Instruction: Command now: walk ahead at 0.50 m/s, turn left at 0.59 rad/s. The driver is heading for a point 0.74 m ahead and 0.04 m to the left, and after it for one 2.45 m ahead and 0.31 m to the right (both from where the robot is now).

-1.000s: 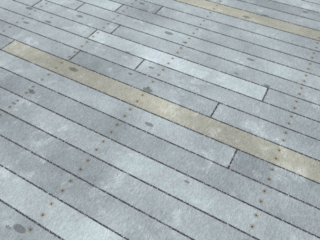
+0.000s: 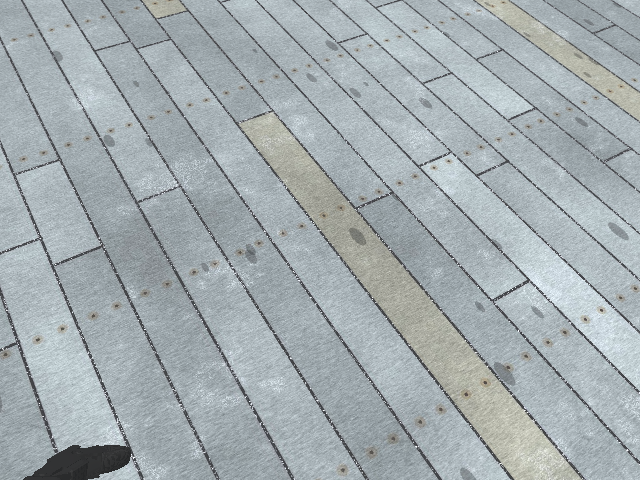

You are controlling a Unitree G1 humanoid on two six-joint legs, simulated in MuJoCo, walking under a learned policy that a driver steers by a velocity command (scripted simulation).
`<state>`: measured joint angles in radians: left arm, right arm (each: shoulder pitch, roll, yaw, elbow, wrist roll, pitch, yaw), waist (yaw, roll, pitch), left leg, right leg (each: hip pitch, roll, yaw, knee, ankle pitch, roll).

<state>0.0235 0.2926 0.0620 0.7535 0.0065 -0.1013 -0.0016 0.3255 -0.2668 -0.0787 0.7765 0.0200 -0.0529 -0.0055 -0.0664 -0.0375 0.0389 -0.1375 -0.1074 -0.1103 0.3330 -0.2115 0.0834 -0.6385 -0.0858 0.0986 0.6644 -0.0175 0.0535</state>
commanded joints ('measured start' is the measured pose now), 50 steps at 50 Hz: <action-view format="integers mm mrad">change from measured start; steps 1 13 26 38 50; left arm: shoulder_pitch -105 156 116 185 153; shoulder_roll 58 81 175 115 142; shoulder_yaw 8 26 52 15 8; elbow -91 -63 11 54 72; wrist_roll -12 9 -32 -8 14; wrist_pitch -16 -3 48 116 104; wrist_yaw -10 -6 11 21 12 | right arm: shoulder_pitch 20 -22 -182 -241 -235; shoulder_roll -175 -188 -90 -152 -99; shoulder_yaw -46 -36 -19 -12 4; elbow -51 -122 -235 -202 -96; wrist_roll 6 -1 -10 -39 -32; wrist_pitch -8 22 66 46 50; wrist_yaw -10 -23 30 8 -8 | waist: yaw -12 103 90 100 73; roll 122 -19 -61 159 -136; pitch -22 -95 -102 -164 -12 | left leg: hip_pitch -93 -578 -317 -109 -134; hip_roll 210 139 150 320 55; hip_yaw -175 -33 111 -98 125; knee -88 959 338 9 236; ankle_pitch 139 -260 71 435 -222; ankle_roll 132 -101 -78 157 -81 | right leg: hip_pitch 137 650 548 237 238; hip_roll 71 -250 -187 13 -77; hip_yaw -47 261 -168 -88 78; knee -118 -328 -352 304 -421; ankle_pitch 117 148 346 -471 -750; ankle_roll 0 -261 -234 30 -146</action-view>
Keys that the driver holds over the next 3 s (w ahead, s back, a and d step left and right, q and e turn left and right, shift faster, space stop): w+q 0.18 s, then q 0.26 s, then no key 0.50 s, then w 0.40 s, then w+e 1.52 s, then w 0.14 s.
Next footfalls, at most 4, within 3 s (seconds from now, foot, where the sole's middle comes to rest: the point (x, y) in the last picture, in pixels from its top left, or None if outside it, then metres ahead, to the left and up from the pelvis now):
0.16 right None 0.28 -0.15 -0.78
0.60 left None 0.35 0.14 -0.78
0.94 right None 0.39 -0.11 -0.78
1.68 right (280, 350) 0.76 0.03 -0.78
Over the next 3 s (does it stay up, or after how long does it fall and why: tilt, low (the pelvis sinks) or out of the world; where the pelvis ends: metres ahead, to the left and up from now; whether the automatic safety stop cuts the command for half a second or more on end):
stays up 1.26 0.02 0.00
